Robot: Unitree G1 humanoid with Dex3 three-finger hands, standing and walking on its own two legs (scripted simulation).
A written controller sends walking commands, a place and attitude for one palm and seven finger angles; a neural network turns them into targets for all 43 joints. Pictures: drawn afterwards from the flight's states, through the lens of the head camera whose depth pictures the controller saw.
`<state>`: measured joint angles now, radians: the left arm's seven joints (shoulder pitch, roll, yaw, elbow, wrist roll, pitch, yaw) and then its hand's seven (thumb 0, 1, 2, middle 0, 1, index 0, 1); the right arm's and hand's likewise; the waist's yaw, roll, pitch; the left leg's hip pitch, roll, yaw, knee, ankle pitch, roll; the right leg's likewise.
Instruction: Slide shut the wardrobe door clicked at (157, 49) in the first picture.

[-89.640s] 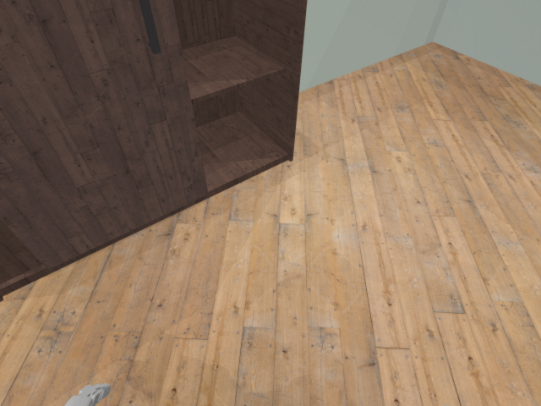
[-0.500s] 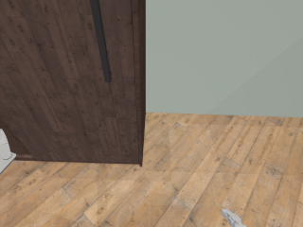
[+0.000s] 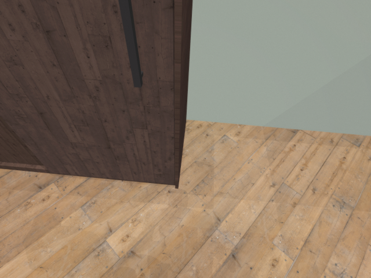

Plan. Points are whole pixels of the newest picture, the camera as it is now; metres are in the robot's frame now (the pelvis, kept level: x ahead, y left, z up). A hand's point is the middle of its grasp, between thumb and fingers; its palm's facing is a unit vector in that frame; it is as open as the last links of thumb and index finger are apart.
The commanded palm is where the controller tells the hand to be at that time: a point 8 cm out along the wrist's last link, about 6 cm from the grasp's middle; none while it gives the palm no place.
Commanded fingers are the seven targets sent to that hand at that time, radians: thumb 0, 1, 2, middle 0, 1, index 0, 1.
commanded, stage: let the arm hang, fingers relaxed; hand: left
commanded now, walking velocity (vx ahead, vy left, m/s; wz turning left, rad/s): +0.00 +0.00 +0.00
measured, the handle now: (132, 29) +0.65 +0.18 +0.19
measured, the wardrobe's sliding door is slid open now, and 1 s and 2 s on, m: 0.00 0.00 0.00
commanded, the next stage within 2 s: look to check the result in 0.64 s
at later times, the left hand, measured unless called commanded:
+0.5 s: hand out of the picture +0.01 +0.18 -0.16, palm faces -0.01 -0.98 -0.19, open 7.3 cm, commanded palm none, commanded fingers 0.00 0.90 0.90 -0.20 -0.30 -0.20 -0.30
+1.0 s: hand out of the picture +0.00 +0.19 -0.17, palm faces -0.01 -0.98 -0.17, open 7.3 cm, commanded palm none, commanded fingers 0.00 0.90 0.90 -0.20 -0.30 -0.20 -0.30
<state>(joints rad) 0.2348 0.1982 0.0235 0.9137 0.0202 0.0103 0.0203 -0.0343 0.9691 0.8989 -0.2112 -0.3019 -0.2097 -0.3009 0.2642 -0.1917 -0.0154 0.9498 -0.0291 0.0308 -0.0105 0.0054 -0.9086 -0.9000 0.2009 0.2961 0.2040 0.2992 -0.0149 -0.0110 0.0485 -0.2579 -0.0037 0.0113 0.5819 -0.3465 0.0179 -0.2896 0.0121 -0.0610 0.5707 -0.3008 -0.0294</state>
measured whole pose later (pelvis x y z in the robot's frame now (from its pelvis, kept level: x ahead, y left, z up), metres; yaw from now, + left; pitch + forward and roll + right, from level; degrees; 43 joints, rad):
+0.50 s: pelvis -0.01 +0.01 +0.02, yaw -1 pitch -2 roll +0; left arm 0.23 0.16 0.00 1.15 0.01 0.00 0.03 0.01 0.93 0.90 -0.20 -0.30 -0.20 -0.30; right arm 0.26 -0.16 0.01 1.13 -0.02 0.01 -0.02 0.00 -0.91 -0.90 0.20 0.30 0.20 0.30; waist 0.00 0.00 0.03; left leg -0.12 -0.01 0.04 0.38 -0.24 0.03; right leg -0.16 0.01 -0.03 0.38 -0.19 -0.01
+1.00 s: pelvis -0.01 +0.02 +0.01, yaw -2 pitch -1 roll +0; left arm 0.25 0.15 0.00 1.17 0.01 -0.01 0.03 0.01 0.91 0.90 -0.20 -0.30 -0.20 -0.30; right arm 0.28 -0.13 0.01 1.14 -0.02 0.00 -0.03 0.00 -0.91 -0.90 0.20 0.30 0.20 0.30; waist 0.00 0.00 0.04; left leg -0.13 -0.03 0.05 0.39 -0.24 0.05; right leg -0.17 -0.01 -0.02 0.38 -0.19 0.00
